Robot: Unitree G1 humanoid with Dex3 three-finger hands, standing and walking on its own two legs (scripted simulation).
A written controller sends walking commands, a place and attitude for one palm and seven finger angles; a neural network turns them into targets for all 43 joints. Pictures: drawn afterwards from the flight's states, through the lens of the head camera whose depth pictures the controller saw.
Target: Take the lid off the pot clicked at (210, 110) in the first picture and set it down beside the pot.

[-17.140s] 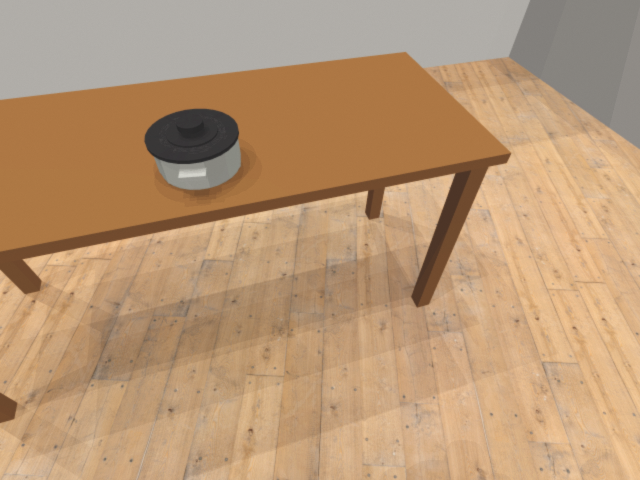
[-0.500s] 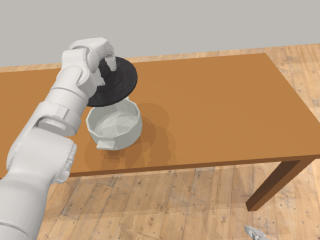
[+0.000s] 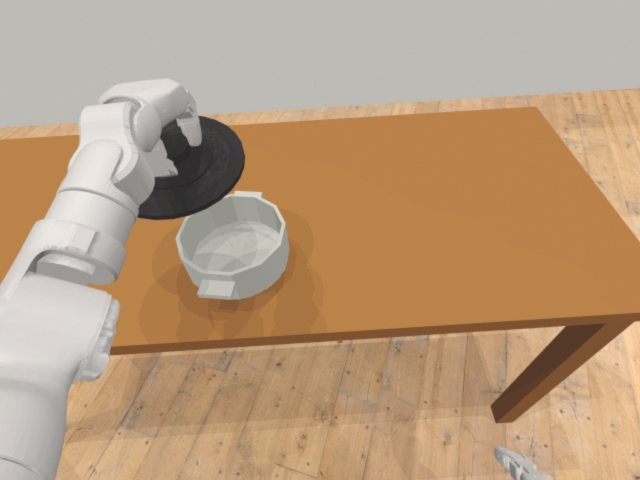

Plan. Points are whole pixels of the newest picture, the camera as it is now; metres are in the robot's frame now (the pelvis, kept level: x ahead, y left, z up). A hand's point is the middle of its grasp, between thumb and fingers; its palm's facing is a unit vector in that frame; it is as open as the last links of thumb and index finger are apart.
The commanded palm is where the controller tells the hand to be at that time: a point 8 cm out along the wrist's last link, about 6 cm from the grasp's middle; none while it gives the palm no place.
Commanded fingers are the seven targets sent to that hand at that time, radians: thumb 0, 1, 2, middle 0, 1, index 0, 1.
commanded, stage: move the lid sideways beside the pot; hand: left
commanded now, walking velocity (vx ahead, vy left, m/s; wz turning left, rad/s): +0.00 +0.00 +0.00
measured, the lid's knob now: (168, 148) +0.49 +0.19 +0.17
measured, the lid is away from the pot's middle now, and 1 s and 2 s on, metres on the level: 0.05 0.18 0.24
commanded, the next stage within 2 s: lower the lid onto the table in 1.68 s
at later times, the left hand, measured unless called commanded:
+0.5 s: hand (116, 150) +0.47 +0.25 +0.19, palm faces -0.28 -0.05 -0.96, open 8.1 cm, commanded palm +0.46 +0.25 +0.26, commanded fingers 0.00 0.57 1.04 -0.78 -1.01 -0.81 -1.02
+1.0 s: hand (53, 168) +0.45 +0.32 +0.18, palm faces -0.32 -0.07 -0.94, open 8.1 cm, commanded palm +0.46 +0.32 +0.26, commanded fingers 0.00 0.57 1.04 -0.78 -1.01 -0.81 -1.02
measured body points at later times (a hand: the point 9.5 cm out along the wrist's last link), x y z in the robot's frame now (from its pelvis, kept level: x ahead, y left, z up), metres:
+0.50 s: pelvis +0.00 +0.01 +0.00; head +0.04 +0.00 +0.45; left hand +0.48 +0.25 +0.24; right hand +0.07 -0.26 -0.13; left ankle -0.01 +0.09 -0.74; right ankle -0.02 -0.13 -0.74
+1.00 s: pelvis +0.00 +0.02 +0.00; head +0.04 +0.02 +0.45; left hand +0.46 +0.32 +0.24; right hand +0.08 -0.26 -0.12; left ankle -0.01 +0.09 -0.74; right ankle -0.02 -0.13 -0.74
